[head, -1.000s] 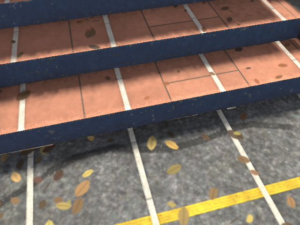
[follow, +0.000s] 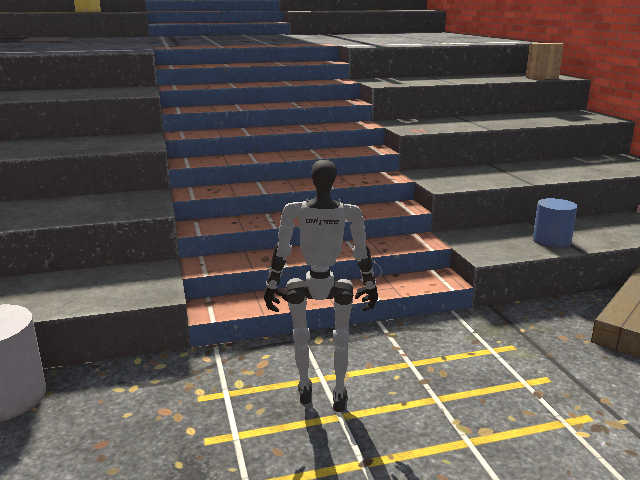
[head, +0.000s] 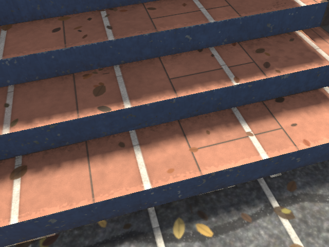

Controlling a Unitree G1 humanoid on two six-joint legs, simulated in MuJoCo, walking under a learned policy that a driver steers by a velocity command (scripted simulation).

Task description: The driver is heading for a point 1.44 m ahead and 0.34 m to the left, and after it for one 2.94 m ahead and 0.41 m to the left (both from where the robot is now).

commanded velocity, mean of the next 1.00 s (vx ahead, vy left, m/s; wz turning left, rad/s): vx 0.43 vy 0.00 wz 0.00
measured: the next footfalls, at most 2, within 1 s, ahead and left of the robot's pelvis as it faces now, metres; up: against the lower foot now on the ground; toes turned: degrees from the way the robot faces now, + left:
right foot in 0.02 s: +0.04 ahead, -0.10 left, +0.00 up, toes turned -3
left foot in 0.42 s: +0.21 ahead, +0.13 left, +0.00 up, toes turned +4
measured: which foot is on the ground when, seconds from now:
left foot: down 0.00-0.02, up 0.04-0.40, down 0.42-1.00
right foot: up 0.00-0.00, down 0.02-0.42, up 0.44-1.00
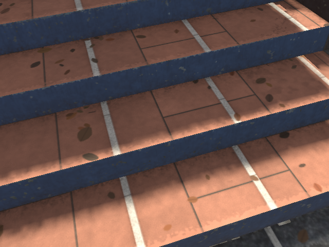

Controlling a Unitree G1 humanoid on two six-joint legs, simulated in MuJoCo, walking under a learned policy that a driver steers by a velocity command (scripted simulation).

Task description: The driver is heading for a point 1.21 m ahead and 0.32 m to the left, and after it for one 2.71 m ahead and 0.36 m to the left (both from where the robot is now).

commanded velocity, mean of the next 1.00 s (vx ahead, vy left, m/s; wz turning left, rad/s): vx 0.97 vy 0.00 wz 0.26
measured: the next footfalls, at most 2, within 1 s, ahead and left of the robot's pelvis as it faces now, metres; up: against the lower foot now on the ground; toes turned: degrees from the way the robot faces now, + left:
right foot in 0.04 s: +0.10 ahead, -0.12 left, +0.00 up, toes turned -5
left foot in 0.52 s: +0.41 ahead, +0.02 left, +0.00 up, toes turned +6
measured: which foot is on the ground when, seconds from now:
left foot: down 0.00-0.02, up 0.04-0.50, down 0.52-0.84, up 0.86-1.00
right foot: up 0.00-0.02, down 0.04-0.52, up 0.54-0.82, down 0.84-1.00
